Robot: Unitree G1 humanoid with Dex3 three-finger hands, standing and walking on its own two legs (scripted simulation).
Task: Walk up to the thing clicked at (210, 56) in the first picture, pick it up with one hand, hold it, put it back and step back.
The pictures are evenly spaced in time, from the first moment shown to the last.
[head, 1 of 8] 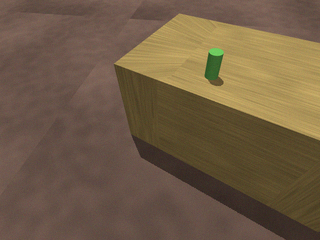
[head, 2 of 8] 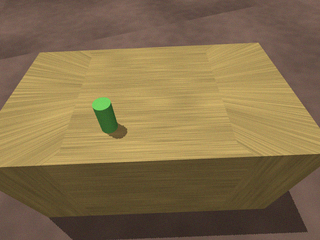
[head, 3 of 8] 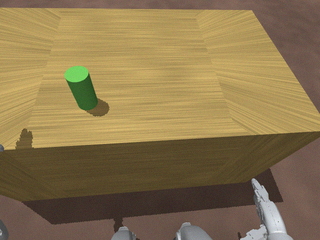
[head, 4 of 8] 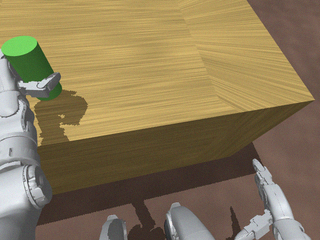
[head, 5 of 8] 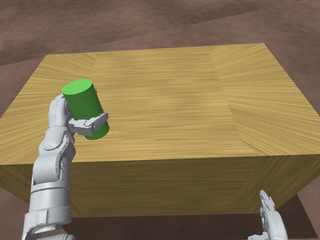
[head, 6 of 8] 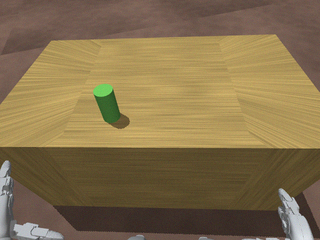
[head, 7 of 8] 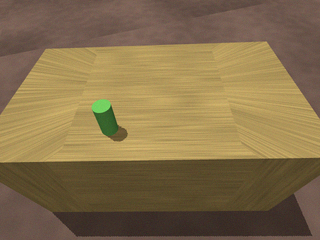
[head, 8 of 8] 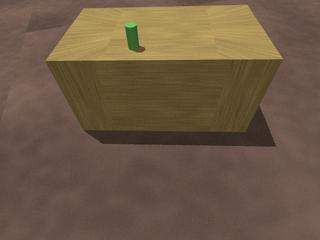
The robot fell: no
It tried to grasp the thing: yes
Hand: left
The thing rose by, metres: 0.25
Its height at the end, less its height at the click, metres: +0.00
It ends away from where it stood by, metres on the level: 0.02
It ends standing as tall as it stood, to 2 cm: yes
